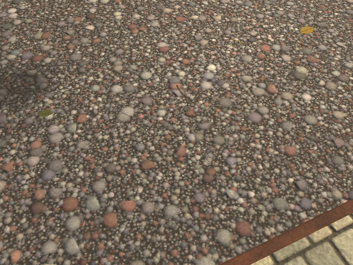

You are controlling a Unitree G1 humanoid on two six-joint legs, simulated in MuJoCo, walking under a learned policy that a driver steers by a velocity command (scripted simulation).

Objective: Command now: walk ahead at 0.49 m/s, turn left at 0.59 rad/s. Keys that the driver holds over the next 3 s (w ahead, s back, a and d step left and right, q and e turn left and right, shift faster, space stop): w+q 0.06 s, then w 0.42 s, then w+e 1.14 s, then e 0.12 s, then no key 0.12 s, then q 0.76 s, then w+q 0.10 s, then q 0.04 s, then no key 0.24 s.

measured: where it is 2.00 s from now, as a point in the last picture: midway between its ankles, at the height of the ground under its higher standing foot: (189, 147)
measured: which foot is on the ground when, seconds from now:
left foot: up 0.00-0.34, down 0.36-0.88, up 0.90-1.00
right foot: down 0.00-0.40, up 0.42-0.86, down 0.88-1.00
